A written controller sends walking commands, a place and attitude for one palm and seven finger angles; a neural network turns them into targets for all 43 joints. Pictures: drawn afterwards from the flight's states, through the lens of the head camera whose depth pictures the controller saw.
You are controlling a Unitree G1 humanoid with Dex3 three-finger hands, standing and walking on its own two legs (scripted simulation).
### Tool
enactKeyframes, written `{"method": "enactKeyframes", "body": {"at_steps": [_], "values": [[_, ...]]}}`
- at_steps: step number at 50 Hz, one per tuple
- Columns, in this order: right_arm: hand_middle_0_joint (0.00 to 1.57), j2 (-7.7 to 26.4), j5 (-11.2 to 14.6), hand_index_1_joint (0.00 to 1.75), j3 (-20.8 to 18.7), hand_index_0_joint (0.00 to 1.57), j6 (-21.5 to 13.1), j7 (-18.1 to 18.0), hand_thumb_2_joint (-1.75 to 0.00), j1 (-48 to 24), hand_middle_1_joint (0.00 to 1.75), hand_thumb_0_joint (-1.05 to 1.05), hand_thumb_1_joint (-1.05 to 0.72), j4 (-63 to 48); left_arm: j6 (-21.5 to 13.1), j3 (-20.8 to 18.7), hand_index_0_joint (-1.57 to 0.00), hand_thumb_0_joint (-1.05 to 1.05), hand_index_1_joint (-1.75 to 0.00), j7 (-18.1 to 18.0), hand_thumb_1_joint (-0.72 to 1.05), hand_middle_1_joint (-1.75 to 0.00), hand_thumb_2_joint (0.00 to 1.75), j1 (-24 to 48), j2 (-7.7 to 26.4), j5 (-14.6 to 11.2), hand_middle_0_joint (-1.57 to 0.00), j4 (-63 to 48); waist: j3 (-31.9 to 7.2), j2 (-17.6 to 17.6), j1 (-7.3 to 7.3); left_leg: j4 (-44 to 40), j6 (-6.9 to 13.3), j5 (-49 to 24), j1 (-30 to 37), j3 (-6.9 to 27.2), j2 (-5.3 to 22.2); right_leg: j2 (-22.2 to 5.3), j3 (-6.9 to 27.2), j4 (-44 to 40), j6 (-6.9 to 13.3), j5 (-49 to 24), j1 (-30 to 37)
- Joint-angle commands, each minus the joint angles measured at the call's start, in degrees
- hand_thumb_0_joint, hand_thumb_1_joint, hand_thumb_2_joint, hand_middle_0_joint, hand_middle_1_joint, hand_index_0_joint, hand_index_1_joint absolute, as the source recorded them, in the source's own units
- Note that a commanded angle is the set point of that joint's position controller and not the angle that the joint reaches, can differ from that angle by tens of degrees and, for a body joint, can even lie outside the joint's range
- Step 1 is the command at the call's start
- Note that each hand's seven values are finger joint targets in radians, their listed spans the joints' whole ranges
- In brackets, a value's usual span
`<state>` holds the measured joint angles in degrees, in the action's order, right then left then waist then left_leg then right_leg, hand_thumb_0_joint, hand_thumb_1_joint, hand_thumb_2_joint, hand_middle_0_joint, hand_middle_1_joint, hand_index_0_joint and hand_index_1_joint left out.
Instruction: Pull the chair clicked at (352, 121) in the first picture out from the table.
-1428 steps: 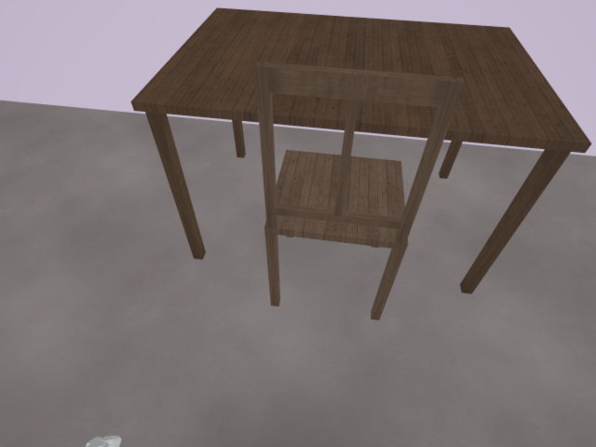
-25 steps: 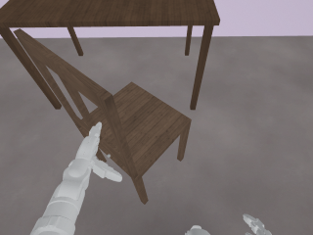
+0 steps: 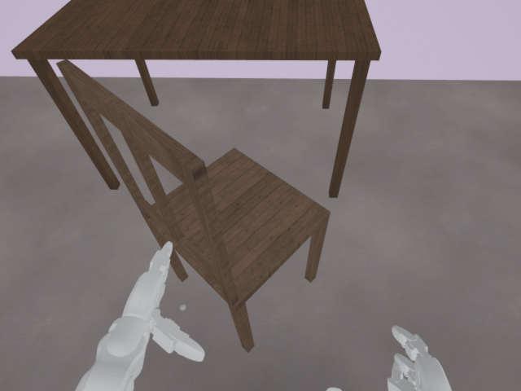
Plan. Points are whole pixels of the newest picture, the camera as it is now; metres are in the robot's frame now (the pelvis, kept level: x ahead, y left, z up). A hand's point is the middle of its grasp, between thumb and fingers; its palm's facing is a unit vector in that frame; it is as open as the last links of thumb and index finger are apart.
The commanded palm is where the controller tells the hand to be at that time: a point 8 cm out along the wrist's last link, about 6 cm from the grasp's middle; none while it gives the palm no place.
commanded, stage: draw the fingers out of the gap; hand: left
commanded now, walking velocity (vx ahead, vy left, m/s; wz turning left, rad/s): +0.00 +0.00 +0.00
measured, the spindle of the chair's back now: (158, 194) +0.50 +0.23 -0.03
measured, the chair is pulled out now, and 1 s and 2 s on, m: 0.46 0.46 0.46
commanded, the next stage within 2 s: draw the hand back to the body in 0.18 s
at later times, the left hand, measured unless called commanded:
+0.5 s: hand (154, 316) +0.22 +0.15 +0.05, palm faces +0.00 -1.00 -0.05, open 17.5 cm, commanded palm +0.18 +0.21 +0.04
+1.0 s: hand (85, 325) +0.19 +0.21 +0.10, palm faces +0.25 -0.91 -0.34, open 16.1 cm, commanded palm +0.16 +0.26 +0.13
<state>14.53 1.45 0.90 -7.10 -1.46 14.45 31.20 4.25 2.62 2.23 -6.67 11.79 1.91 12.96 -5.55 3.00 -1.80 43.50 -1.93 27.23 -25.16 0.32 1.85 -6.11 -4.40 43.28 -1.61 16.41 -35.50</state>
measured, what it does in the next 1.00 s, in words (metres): stands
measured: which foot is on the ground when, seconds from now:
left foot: down 0.00-1.00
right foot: down 0.00-1.00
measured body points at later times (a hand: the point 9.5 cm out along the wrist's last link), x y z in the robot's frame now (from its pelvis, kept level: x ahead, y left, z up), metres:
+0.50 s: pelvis -0.01 +0.00 -0.02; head +0.03 +0.00 +0.43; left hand +0.21 +0.20 +0.06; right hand +0.16 -0.23 -0.09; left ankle -0.06 +0.14 -0.71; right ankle +0.05 -0.14 -0.71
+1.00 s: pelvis +0.00 +0.00 +0.01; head +0.01 -0.02 +0.46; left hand +0.18 +0.26 +0.12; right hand +0.18 -0.23 -0.07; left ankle -0.06 +0.14 -0.71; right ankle +0.05 -0.14 -0.71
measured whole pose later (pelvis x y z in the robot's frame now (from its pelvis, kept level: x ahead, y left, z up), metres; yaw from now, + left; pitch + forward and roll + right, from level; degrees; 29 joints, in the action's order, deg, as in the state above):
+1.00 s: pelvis +0.00 +0.00 +0.01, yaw +0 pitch +3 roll -1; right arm 12.8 1.3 0.0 -12.9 -4.1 14.7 32.2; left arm -6.8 -8.5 -4.8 -30.9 15.2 -3.4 -16.9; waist -3.1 3.8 1.1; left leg 39.6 -1.9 26.2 -16.3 1.1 2.5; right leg -5.4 -5.5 38.3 -1.8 15.1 -25.7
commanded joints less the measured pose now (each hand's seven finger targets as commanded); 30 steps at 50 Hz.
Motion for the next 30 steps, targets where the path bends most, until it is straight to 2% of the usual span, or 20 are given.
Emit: {"method": "enactKeyframes", "body": {"at_steps": [1,2,3,5,11,12,13,15,16,17,18,19,21,22,23,24,25,27,28,30], "values": [[0.20,6.94,0.14,0.30,-2.96,0.20,-3.36,-0.77,-0.90,-1.99,0.30,0.00,-0.90,-9.45,-1.80,-3.95,0.00,0.00,0.00,-0.26,-0.55,0.00,0.20,1.14,7.29,-0.90,0.00,-14.35,-11.11,-5.72,-0.09,-6.38,2.02,-17.09,-5.93,-1.19,-3.32,4.25,-0.79,-3.73,1.37,-11.17,17.87],[0.20,6.96,0.18,0.30,-2.98,0.20,-3.50,-0.78,-0.90,-2.48,0.30,0.00,-0.90,-9.75,-1.65,-4.22,0.00,0.00,0.00,-0.28,-0.55,0.00,0.20,-0.77,7.82,-0.67,0.00,-15.19,-10.57,-4.88,0.23,-6.45,1.91,-16.96,-6.17,-1.16,-3.34,4.22,-0.82,-3.78,1.45,-10.56,17.67],[0.20,6.56,0.16,0.30,-2.75,0.20,-3.73,-0.75,-0.90,-2.21,0.30,0.00,-0.90,-10.26,-1.82,-2.63,0.00,0.00,0.00,-0.31,-0.55,0.00,0.20,-1.24,6.25,-0.61,0.00,-17.71,-10.39,-3.73,-0.05,-6.48,1.88,-17.77,-5.58,-1.09,-3.38,4.20,-1.06,-3.53,1.58,-11.10,17.30],[0.20,6.22,0.14,0.30,-2.87,0.20,-4.15,-0.72,-0.90,-2.09,0.30,0.00,-0.90,-10.77,-1.75,-2.05,0.00,0.00,0.00,-0.52,-0.55,0.00,0.20,-4.27,5.83,-0.33,0.00,-19.87,-9.72,-2.91,-0.01,-5.93,1.79,-17.77,-5.55,-1.17,-3.30,4.24,-1.15,-3.25,1.55,-10.79,16.31],[0.20,6.26,-0.06,0.30,-2.85,0.20,-5.58,-1.58,-0.90,-1.36,0.30,0.00,-0.90,-11.02,-1.97,-2.00,0.00,0.00,0.00,-1.40,-0.55,0.00,0.20,-6.74,6.62,0.01,0.00,-24.60,-8.52,-4.30,-0.92,-4.47,2.07,-15.47,-6.08,-0.52,-3.40,4.52,-1.26,-2.96,1.23,-7.43,13.87],[0.20,6.37,-0.06,0.30,-2.78,0.20,-5.72,-1.79,-0.90,-1.67,0.30,0.00,-0.90,-10.88,-2.14,-2.24,0.00,0.00,0.00,-1.62,-0.55,0.00,0.20,-6.82,7.53,0.42,0.00,-25.53,-7.93,-3.22,-0.94,-4.53,2.00,-15.32,-6.14,-0.22,-3.36,4.54,-1.42,-2.91,1.43,-6.62,13.24],[0.20,6.03,-0.08,0.30,-2.81,0.20,-6.05,-1.85,-0.90,-1.57,0.30,0.00,-0.90,-11.14,-2.32,-1.47,0.00,0.00,0.00,-1.64,-0.55,0.00,0.20,-8.14,6.39,0.29,0.00,-26.64,-8.50,-1.77,-0.77,-4.37,1.96,-15.66,-5.42,-0.39,-3.44,4.41,-1.38,-2.79,1.43,-6.82,13.30],[0.20,5.94,-0.12,0.30,-2.83,0.20,-6.42,-1.98,-0.90,-1.28,0.30,0.00,-0.90,-10.89,-2.40,-1.91,0.00,0.00,0.00,-1.70,-0.55,0.00,0.20,-9.69,6.93,0.46,0.00,-27.35,-9.35,-1.94,-0.65,-3.94,1.86,-16.20,-5.53,-0.24,-3.48,4.40,-1.46,-2.21,1.45,-7.42,13.53],[0.20,4.47,-0.11,0.30,-2.39,0.20,-8.25,-2.49,-0.90,-1.47,0.30,0.00,-0.90,-10.98,-10.68,-3.89,0.00,0.00,0.00,-0.32,-0.55,0.00,0.20,-5.16,-0.01,-10.67,0.00,-37.99,-9.63,-7.43,-1.68,-1.49,1.42,-16.99,-6.16,0.53,-4.06,5.08,-2.45,-2.10,1.28,-9.43,12.30],[0.20,4.82,-0.05,0.30,-2.62,0.20,-9.60,-2.70,-0.90,-1.87,0.30,0.00,-0.90,-8.67,-14.52,-6.50,0.00,0.00,0.00,0.49,-0.55,0.00,0.20,-8.84,4.57,-10.17,0.00,-34.47,-10.65,-6.27,-0.50,-0.84,1.39,-16.77,-6.88,-0.02,-3.90,5.00,-1.34,-1.51,1.47,-9.01,13.29],[0.20,4.84,0.15,0.30,-2.53,0.20,-10.28,-2.68,-0.90,-1.94,0.30,0.00,-0.90,-8.17,-16.63,-7.87,0.00,0.00,0.00,1.01,-0.55,0.00,0.20,-10.90,5.47,-10.60,0.00,-34.13,-10.51,-4.01,0.28,-1.40,1.20,-16.39,-6.80,0.08,-4.02,4.94,-1.31,-1.38,1.66,-8.30,13.73],[0.20,4.46,0.17,0.30,-2.49,0.20,-10.89,-2.44,-0.90,-1.22,0.30,0.00,-0.90,-7.51,-18.77,-8.79,0.00,0.00,0.00,1.53,-0.55,0.00,0.20,-11.84,4.98,-12.23,0.00,-34.47,-10.72,-2.59,0.30,-1.37,0.96,-16.78,-7.05,0.26,-4.01,4.77,-1.63,-0.83,1.68,-8.27,13.45],[0.20,3.95,0.13,0.30,-2.79,0.20,-12.03,-1.71,-0.90,-1.48,0.30,0.00,-0.90,-5.88,-24.45,-9.12,0.00,0.00,0.00,3.14,-0.55,0.00,0.20,-12.02,4.03,-13.23,0.00,-34.33,-10.09,-0.27,0.40,0.11,0.44,-17.53,-7.87,0.21,-3.78,4.67,-1.47,0.93,1.90,-9.04,11.33],[0.20,3.96,0.18,0.30,-3.05,0.20,-12.15,-1.22,-0.90,-1.76,0.30,0.00,-0.90,-4.70,-27.16,-11.11,0.00,0.00,0.00,3.86,-0.55,0.00,0.20,-13.33,5.24,-13.31,0.00,-31.87,-8.61,-0.12,0.71,0.83,0.20,-17.52,-9.49,0.56,-3.52,4.92,-1.72,1.98,2.20,-8.44,9.55],[0.20,3.73,0.14,0.30,-2.95,0.20,-12.36,-0.56,-0.90,-2.11,0.30,0.00,-0.90,-4.33,-30.02,-9.23,0.00,0.00,0.00,5.38,-0.55,0.00,0.20,-13.04,3.22,-13.63,0.00,-30.64,-7.13,-0.10,0.19,1.64,0.04,-15.91,-10.80,0.60,-3.48,4.71,-1.54,2.72,2.22,-7.04,7.54],[0.20,3.99,0.21,0.30,-3.37,0.20,-12.18,-0.12,-0.90,-2.36,0.30,0.00,-0.90,-4.06,-31.58,-10.41,0.00,0.00,0.00,6.71,-0.55,0.00,0.20,-14.56,4.51,-13.37,0.00,-27.65,-6.60,-1.94,0.29,2.18,0.14,-14.18,-12.51,0.55,-3.16,4.61,-1.24,3.16,2.25,-5.60,7.06],[0.20,4.43,0.45,0.30,-3.65,0.20,-11.68,0.19,-0.90,-2.99,0.30,0.00,-0.90,-4.54,-31.25,-10.46,0.00,0.00,0.00,8.13,-0.55,0.00,0.20,-16.85,4.69,-12.56,0.00,-24.70,-5.99,-1.49,0.83,1.66,0.31,-12.39,-13.26,0.02,-3.07,4.47,-0.93,3.02,2.30,-3.92,7.51],[0.20,5.13,1.10,0.30,-4.03,0.20,-10.66,0.49,-0.90,-4.23,0.30,0.00,-0.90,-6.65,-27.81,-10.79,0.00,0.00,0.00,10.60,-0.55,0.00,0.20,-19.31,5.84,-12.26,0.00,-24.14,-7.45,-0.20,1.51,0.25,0.91,-10.95,-12.59,-0.44,-2.88,4.25,-0.56,1.94,2.29,-2.34,9.75],[0.20,5.41,1.35,0.30,-3.78,0.20,-10.43,0.39,-0.90,-4.72,0.30,0.00,-0.90,-8.10,-25.90,-9.63,0.00,0.00,0.00,11.94,-0.55,0.00,0.20,-17.85,5.51,-13.05,0.00,-27.04,-8.61,0.48,1.14,-0.40,1.14,-10.67,-11.62,-0.62,-2.88,3.97,-0.41,1.24,2.08,-2.39,10.97],[0.20,5.75,1.65,0.30,-3.47,0.20,-10.10,-0.37,-0.90,-5.30,0.30,0.00,-0.90,-9.61,-22.52,-11.94,0.00,0.00,0.00,13.03,-0.55,0.00,0.20,-16.17,7.83,-14.88,0.00,-32.45,-11.07,-0.11,1.31,-1.26,1.53,-11.08,-10.20,-0.19,-2.84,4.00,-0.49,0.23,1.74,-2.44,13.28]]}}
